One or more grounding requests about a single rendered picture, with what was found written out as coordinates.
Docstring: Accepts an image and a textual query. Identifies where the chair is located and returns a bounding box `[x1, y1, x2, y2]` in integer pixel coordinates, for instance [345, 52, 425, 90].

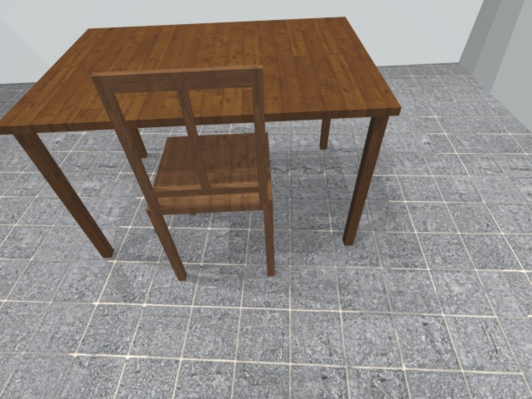
[91, 65, 275, 281]

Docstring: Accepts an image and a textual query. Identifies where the table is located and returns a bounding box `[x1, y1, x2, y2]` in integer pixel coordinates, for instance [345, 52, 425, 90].
[0, 17, 401, 258]

